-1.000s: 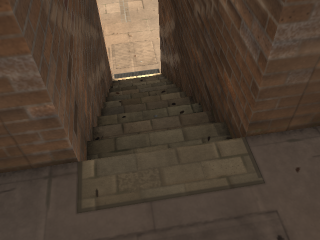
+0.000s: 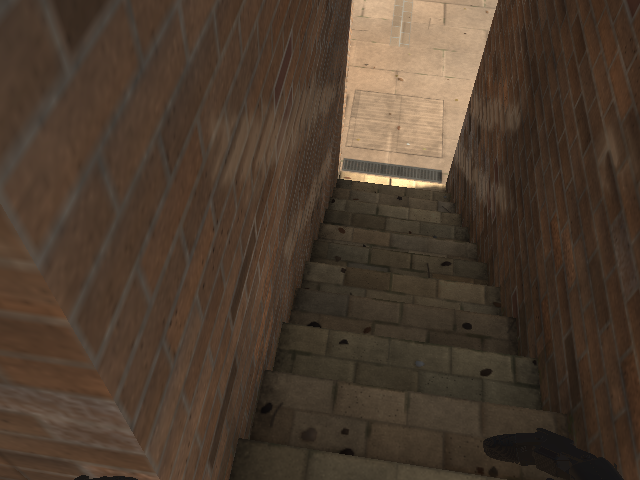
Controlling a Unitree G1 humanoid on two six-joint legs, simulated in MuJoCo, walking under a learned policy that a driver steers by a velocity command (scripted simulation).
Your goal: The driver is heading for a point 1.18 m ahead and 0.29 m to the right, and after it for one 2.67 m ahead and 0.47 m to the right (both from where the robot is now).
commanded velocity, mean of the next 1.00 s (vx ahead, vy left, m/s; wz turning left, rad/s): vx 0.14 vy -0.10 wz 0.01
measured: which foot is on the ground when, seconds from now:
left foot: down 0.00-0.98, up 1.00-1.00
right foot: down 0.00-0.78, up 0.80-0.96, down 0.98-1.00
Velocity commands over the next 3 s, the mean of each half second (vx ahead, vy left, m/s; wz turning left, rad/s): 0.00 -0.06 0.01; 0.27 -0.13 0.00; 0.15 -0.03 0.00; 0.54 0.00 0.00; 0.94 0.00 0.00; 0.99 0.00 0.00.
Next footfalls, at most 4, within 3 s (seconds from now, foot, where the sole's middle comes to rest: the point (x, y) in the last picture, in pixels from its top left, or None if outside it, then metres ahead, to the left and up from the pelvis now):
0.98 right None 0.13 -0.20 -0.75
1.26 left None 0.16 0.01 -0.75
1.88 left None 0.22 0.00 -0.75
2.34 right None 0.43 -0.26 -0.94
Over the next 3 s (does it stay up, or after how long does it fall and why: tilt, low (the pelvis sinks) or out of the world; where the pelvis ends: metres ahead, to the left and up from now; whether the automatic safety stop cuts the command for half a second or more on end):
stays up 0.80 -0.20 -0.44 its command is cut before an obstacle from the start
